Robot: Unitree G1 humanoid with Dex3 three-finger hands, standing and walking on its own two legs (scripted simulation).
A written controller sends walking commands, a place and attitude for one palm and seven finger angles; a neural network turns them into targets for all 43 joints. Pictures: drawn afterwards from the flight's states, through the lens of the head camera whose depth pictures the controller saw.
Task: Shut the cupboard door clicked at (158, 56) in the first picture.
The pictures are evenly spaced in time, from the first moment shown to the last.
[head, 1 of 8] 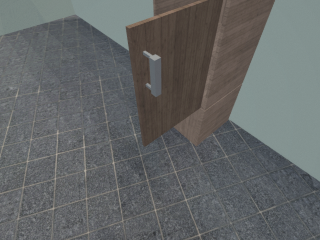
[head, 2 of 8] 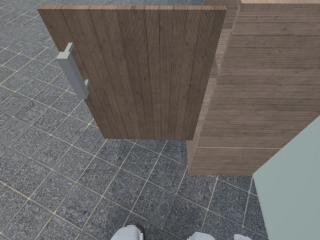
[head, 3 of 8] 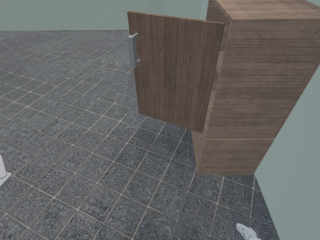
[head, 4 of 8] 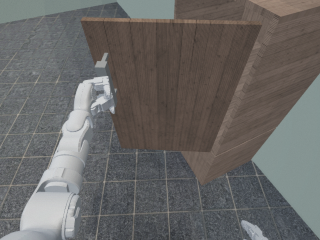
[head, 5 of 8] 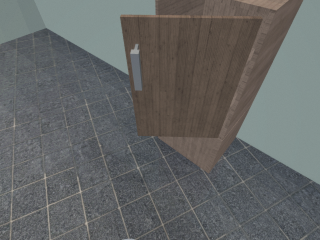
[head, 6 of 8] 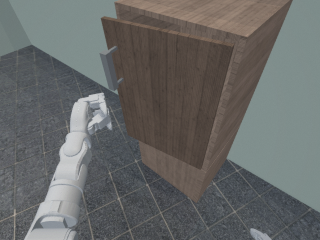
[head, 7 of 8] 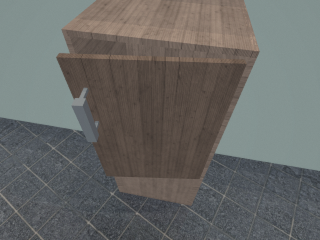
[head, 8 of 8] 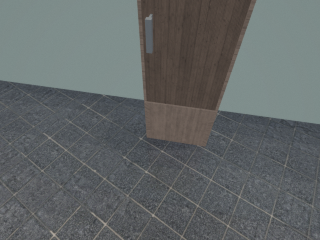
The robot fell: no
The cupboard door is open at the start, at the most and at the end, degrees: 90 90 0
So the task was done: yes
